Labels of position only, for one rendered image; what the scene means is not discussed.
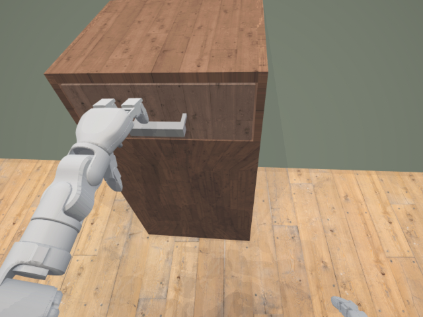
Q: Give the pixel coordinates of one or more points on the handle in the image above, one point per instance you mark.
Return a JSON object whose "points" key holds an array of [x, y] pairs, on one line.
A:
{"points": [[160, 129]]}

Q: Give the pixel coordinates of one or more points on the drawer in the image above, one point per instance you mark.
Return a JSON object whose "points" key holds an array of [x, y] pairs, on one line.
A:
{"points": [[214, 110]]}

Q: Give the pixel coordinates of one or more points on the robot left hand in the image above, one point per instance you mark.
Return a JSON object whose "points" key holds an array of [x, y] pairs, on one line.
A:
{"points": [[106, 126]]}

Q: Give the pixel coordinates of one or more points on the cabinet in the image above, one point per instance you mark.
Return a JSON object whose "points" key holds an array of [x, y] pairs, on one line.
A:
{"points": [[202, 188]]}

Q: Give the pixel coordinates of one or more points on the left robot upper arm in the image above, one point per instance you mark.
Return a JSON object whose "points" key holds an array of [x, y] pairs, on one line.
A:
{"points": [[27, 299]]}

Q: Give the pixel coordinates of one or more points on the robot right hand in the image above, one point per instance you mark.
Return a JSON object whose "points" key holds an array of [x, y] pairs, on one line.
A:
{"points": [[347, 307]]}

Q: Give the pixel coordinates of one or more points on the robot left forearm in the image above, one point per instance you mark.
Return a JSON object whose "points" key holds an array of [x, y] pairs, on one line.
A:
{"points": [[44, 248]]}

